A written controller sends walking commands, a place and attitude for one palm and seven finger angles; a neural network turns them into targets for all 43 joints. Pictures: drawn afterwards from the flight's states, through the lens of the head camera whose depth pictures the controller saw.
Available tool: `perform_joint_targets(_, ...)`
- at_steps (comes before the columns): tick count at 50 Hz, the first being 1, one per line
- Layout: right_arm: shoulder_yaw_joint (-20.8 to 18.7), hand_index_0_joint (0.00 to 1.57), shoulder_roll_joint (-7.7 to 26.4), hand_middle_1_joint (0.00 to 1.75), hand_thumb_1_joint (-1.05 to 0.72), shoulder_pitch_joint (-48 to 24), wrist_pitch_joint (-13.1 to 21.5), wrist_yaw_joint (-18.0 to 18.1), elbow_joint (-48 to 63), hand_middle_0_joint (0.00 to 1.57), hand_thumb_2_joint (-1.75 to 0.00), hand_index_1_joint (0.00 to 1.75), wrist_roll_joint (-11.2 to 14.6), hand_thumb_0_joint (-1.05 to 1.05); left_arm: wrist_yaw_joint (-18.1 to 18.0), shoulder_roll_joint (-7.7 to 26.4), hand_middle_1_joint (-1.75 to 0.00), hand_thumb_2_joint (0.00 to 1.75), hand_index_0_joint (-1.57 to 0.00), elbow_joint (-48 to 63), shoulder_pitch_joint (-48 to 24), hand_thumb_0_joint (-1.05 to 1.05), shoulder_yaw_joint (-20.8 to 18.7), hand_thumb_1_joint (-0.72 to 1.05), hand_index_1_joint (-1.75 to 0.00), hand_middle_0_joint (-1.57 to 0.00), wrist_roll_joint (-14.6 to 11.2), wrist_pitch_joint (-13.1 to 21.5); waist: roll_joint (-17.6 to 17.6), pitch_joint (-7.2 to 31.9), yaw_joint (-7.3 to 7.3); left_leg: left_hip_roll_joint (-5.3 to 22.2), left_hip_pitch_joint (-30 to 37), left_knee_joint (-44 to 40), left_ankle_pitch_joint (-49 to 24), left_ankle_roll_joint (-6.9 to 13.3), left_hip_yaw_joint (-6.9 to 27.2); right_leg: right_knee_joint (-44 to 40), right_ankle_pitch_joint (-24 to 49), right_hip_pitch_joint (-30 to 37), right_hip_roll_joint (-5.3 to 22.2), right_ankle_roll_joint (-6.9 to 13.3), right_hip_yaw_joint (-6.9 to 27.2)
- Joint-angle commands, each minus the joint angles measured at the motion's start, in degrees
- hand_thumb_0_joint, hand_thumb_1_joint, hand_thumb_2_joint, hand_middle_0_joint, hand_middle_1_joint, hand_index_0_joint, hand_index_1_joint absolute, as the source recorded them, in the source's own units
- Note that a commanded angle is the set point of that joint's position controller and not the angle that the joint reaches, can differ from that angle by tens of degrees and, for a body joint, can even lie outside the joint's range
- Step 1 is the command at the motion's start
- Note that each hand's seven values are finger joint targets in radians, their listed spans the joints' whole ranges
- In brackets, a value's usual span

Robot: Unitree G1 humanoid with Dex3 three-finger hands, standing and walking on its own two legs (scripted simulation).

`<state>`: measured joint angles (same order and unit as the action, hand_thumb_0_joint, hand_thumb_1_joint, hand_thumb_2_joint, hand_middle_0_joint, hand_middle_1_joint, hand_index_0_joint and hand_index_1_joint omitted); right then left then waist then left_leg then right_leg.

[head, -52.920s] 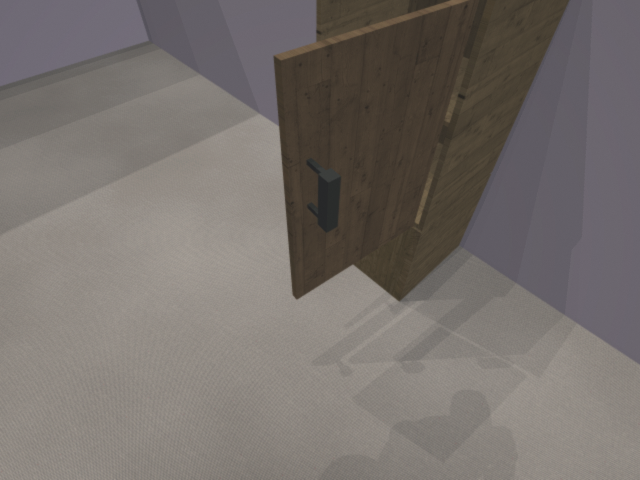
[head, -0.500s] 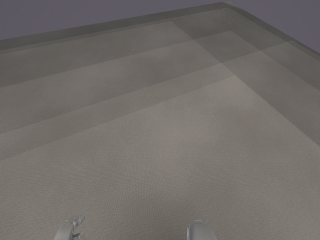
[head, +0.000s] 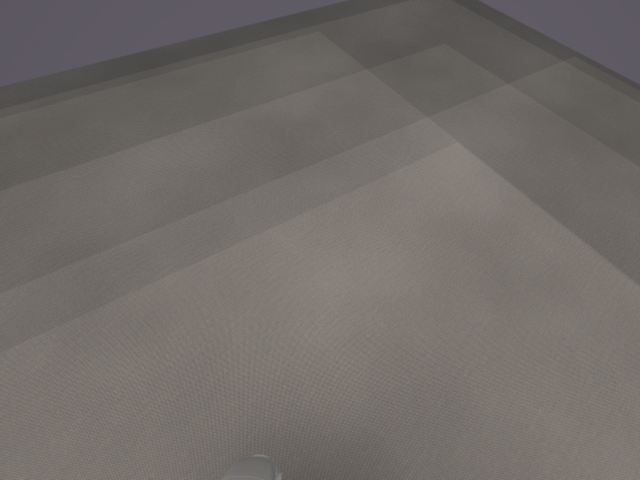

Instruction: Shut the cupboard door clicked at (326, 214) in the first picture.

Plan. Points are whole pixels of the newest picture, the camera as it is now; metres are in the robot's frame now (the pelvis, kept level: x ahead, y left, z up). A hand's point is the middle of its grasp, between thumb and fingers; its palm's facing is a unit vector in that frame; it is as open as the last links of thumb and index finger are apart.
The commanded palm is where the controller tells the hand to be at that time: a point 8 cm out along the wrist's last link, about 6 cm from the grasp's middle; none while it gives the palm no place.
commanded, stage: turn to face it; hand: left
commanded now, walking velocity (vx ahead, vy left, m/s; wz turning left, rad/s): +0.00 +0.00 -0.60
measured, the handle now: out of the picture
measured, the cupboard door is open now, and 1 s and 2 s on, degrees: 29 29 29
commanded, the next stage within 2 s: none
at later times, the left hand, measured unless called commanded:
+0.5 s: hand (200, 439) +0.18 +0.19 -0.16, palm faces -0.30 -0.92 -0.27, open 7.4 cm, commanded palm none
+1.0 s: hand (246, 393) +0.25 +0.14 -0.17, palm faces -0.56 -0.81 -0.19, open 7.4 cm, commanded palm none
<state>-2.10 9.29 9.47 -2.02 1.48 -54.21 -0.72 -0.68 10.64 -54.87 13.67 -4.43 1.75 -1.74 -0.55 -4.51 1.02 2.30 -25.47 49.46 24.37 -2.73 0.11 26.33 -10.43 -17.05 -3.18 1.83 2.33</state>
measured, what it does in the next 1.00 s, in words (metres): steps on the spot, turning right: left foot, then right foot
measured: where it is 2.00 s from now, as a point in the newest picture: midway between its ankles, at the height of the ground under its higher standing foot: outside the picture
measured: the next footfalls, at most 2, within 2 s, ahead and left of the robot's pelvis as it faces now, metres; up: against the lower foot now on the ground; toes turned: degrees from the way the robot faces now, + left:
left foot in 0.10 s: +0.08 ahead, +0.14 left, +0.00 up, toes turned -3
right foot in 0.48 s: +0.00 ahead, -0.12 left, +0.00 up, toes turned -24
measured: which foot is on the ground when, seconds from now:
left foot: up 0.00-0.08, down 0.10-0.48, up 0.50-0.78, down 0.80-1.00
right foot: down 0.00-0.10, up 0.12-0.46, down 0.48-0.82, up 0.84-1.00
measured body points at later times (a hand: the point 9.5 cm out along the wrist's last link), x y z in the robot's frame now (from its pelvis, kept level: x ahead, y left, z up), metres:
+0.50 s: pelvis +0.02 +0.01 -0.01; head +0.05 -0.01 +0.43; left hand +0.20 +0.24 -0.14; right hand +0.00 -0.27 -0.15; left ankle +0.04 +0.14 -0.73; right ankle -0.03 -0.10 -0.74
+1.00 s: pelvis +0.05 +0.02 +0.00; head +0.11 +0.02 +0.45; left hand +0.28 +0.18 -0.15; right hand -0.04 -0.21 -0.13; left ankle +0.11 +0.11 -0.74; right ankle -0.06 -0.06 -0.67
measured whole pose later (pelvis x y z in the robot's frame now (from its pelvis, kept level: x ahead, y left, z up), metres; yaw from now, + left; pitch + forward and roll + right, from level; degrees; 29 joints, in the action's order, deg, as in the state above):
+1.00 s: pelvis +0.05 +0.02 +0.00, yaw -37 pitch +1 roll -2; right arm 0.1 10.7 13.2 -0.9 1.6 -49.9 -1.9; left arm 2.5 15.3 -50.3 7.8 -5.4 1.4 -5.4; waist -1.7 -5.5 0.1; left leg 7.0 -15.6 30.6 15.8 0.1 -9.2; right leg 59.8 -27.7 -26.2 0.3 -3.0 -2.1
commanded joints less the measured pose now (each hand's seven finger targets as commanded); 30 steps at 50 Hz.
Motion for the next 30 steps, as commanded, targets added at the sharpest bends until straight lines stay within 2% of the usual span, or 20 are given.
perform_joint_targets(1,-1.5,0.20,5.2,0.30,-0.90,4.6,1.4,0.6,4.1,0.20,-0.90,0.30,0.5,0.00,-0.1,10.6,-0.30,0.90,-0.20,5.4,-1.5,0.00,-2.6,0.90,-0.30,-0.20,-0.2,0.8,-8.5,8.6,-2.11,-1.9,8.8,-11.9,-4.6,0.1,-0.5,-4.4,14.2,1.8,13.2,7.3,16.5)
perform_joint_targets(2,-1.6,0.20,5.9,0.30,-0.90,6.1,1.8,0.8,3.7,0.20,-0.90,0.30,0.5,0.00,0.0,10.1,-0.30,0.90,-0.20,5.8,-2.4,0.00,-2.6,0.90,-0.30,-0.20,-0.5,0.5,-7.9,8.8,-3.16,-1.9,15.2,-18.7,-8.9,0.1,-0.5,-2.8,10.5,-2.7,12.0,5.4,16.4)
perform_joint_targets(3,-1.9,0.20,8.0,0.30,-0.90,7.2,2.3,1.1,3.6,0.20,-0.90,0.30,0.4,0.00,0.2,8.9,-0.30,0.90,-0.20,6.5,-2.9,0.00,-2.2,0.90,-0.30,-0.20,-0.9,0.2,-4.4,8.6,-3.86,1.2,22.2,-25.4,-10.6,1.0,1.0,0.3,4.4,-8.5,8.5,2.8,14.0)
perform_joint_targets(4,-2.7,0.20,12.4,0.30,-0.90,7.5,2.7,1.1,4.3,0.20,-0.90,0.30,-0.2,0.00,0.6,5.8,-0.30,0.90,-0.20,7.2,-1.6,0.00,-1.7,0.90,-0.30,-0.20,-1.3,0.0,9.7,8.1,-3.79,12.8,25.5,-31.1,-12.4,4.8,13.2,9.3,-9.9,-16.1,0.9,-0.2,7.4)
perform_joint_targets(5,-3.1,0.20,16.0,0.30,-0.90,7.7,2.3,1.3,5.7,0.20,-0.90,0.30,-0.9,0.00,1.1,5.8,-0.30,0.90,-0.20,8.6,-2.2,0.00,-1.6,0.90,-0.30,-0.20,-1.2,0.0,16.3,5.9,-4.24,24.0,21.3,-35.0,-15.9,11.4,21.7,22.7,-24.2,-17.7,-0.6,-2.8,-0.7)
perform_joint_targets(6,-2.9,0.20,15.3,0.30,-0.90,5.6,2.3,1.3,6.1,0.20,-0.90,0.30,-1.2,0.00,1.3,7.9,-0.30,0.90,-0.20,8.0,-2.8,0.00,-2.0,0.90,-0.30,-0.20,-0.4,-0.6,13.0,4.7,-3.72,24.4,16.5,-35.6,-15.7,13.5,20.7,32.2,-23.2,-16.6,1.8,-3.1,0.5)
perform_joint_targets(7,-2.5,0.20,14.3,0.30,-0.90,2.6,2.3,1.3,7.2,0.20,-0.90,0.30,-1.3,0.00,1.8,8.5,-0.30,0.90,-0.20,7.5,-2.5,0.00,-2.7,0.90,-0.30,-0.20,-0.2,-1.0,10.7,3.3,-2.04,22.1,13.5,-35.1,-16.8,13.3,17.6,38.0,-20.3,-16.6,3.0,-3.8,0.5)
perform_joint_targets(9,-1.9,0.20,12.7,0.30,-0.90,-2.5,2.3,1.4,9.0,0.20,-0.90,0.30,-1.0,0.00,2.6,8.0,-0.30,0.90,-0.20,6.5,-0.2,0.00,-2.6,0.90,-0.30,-0.20,-0.4,-1.3,9.5,3.1,0.40,18.1,13.2,-32.7,-20.8,12.0,8.2,39.6,-16.7,-15.6,5.0,-4.5,-1.1)
perform_joint_targets(11,-2.0,0.20,12.6,0.30,-0.90,-2.1,2.0,1.2,8.6,0.20,-0.90,0.30,-1.1,0.00,2.9,7.2,-0.30,0.90,-0.20,6.9,-0.5,0.00,-2.2,0.90,-0.30,-0.20,-0.6,-1.9,9.8,3.6,0.03,16.4,14.3,-31.8,-21.9,10.9,2.7,36.3,-15.1,-13.7,5.2,-5.1,-2.9)
perform_joint_targets(14,-2.4,0.20,13.2,0.30,-0.90,1.2,2.0,1.0,7.3,0.20,-0.90,0.30,-1.0,0.00,3.2,6.7,-0.30,0.90,-0.20,8.3,-3.2,0.00,-1.8,0.90,-0.30,-0.20,-0.5,-1.8,10.4,4.2,-1.83,17.0,17.2,-30.7,-24.1,10.9,0.3,28.4,-14.0,-12.0,5.5,-5.3,-5.2)
perform_joint_targets(19,-3.4,0.20,15.1,0.30,-0.90,2.9,1.6,0.2,6.3,0.20,-0.90,0.30,-1.0,0.00,3.2,6.5,-0.30,0.90,-0.20,9.6,-5.1,0.00,-1.1,0.90,-0.30,-0.20,-0.3,-1.2,13.4,5.1,-2.96,18.2,18.5,-26.1,-31.0,10.0,-3.1,18.2,-13.8,-6.5,3.9,-4.1,-8.5)
perform_joint_targets(21,-3.6,0.20,15.7,0.30,-0.90,2.4,1.4,0.1,6.2,0.20,-0.90,0.30,-0.9,0.00,3.1,7.0,-0.30,0.90,-0.20,9.3,-3.9,0.00,-1.1,0.90,-0.30,-0.20,-0.5,-0.9,13.0,6.0,-1.92,17.9,17.5,-22.4,-31.9,8.3,-4.9,11.4,-9.9,-1.6,3.2,-3.2,-9.2)
perform_joint_targets(22,-3.8,0.20,15.9,0.30,-0.90,1.3,1.3,0.0,6.5,0.20,-0.90,0.30,-0.7,0.00,3.1,7.8,-0.30,0.90,-0.20,8.7,-1.2,0.00,-1.4,0.90,-0.30,-0.20,-0.5,-0.5,11.8,7.1,-0.02,16.7,15.8,-17.7,-30.1,6.2,-6.8,4.4,-4.0,3.4,3.2,-2.6,-9.2)
perform_joint_targets(23,-3.6,0.20,14.8,0.30,-0.90,1.0,1.3,-0.3,7.1,0.20,-0.90,0.30,-0.3,0.00,2.8,10.9,-0.30,0.90,-0.20,7.6,2.4,0.00,-2.0,0.90,-0.30,-0.20,-0.3,0.1,5.0,9.2,1.72,13.8,10.3,-9.3,-23.9,3.1,-9.0,-2.5,4.5,12.2,6.5,-0.9,-4.7)
perform_joint_targets(24,-2.4,0.20,9.7,0.30,-0.90,0.3,1.2,-0.7,9.5,0.20,-0.90,0.30,0.1,0.00,1.9,17.6,-0.30,0.90,-0.20,7.0,4.8,0.00,-3.2,0.90,-0.30,-0.20,0.3,1.0,-14.0,9.1,3.13,5.1,-6.3,4.2,4.2,-0.9,-12.7,-6.9,22.1,21.6,21.7,5.4,15.9)
perform_joint_targets(25,-1.8,0.20,10.2,0.30,-0.90,-2.8,0.6,-0.2,11.2,0.20,-0.90,0.30,0.0,0.00,1.1,19.3,-0.30,0.90,-0.20,6.3,7.3,0.00,-3.1,0.90,-0.30,-0.20,-0.6,0.8,-12.6,8.7,4.73,2.9,-9.4,13.5,13.1,-1.1,-4.8,-5.5,33.6,17.1,27.0,10.8,19.2)
perform_joint_targets(26,-1.9,0.20,9.9,0.30,-0.90,-4.3,0.4,0.4,11.3,0.20,-0.90,0.30,0.1,0.00,0.3,18.0,-0.30,0.90,-0.20,6.8,5.6,0.00,-3.3,0.90,-0.30,-0.20,-0.4,0.6,-13.2,8.0,3.69,3.3,-13.0,18.2,10.9,-0.9,-0.5,-5.2,31.1,16.9,24.6,12.0,20.0)
perform_joint_targets(27,-1.9,0.20,10.7,0.30,-0.90,-4.1,0.6,0.6,10.6,0.20,-0.90,0.30,0.1,0.00,0.0,16.4,-0.30,0.90,-0.20,7.3,2.4,0.00,-2.9,0.90,-0.30,-0.20,-0.5,0.5,-14.1,7.0,2.53,4.0,-14.8,19.8,7.8,-1.3,1.0,-4.8,28.7,16.5,22.9,11.7,18.7)
perform_joint_targets(28,-2.0,0.20,11.3,0.30,-0.90,-3.2,0.7,0.4,9.5,0.20,-0.90,0.30,0.0,0.00,-0.1,14.4,-0.30,0.90,-0.20,8.3,-0.5,0.00,-2.3,0.90,-0.30,-0.20,-0.6,0.4,-11.3,7.2,1.11,4.7,-12.9,19.2,3.7,-1.8,1.2,-3.8,28.1,15.4,20.3,10.5,14.2)
perform_joint_targets(30,-1.7,0.20,10.4,0.30,-0.90,-0.8,0.6,-0.1,8.3,0.20,-0.90,0.30,0.0,0.00,-0.1,13.8,-0.30,0.90,-0.20,9.6,-3.5,0.00,-2.0,0.90,-0.30,-0.20,-0.3,0.3,-7.5,8.7,-0.37,4.0,-6.4,12.7,1.9,-2.2,-0.7,-3.0,25.0,11.3,17.9,9.2,10.2)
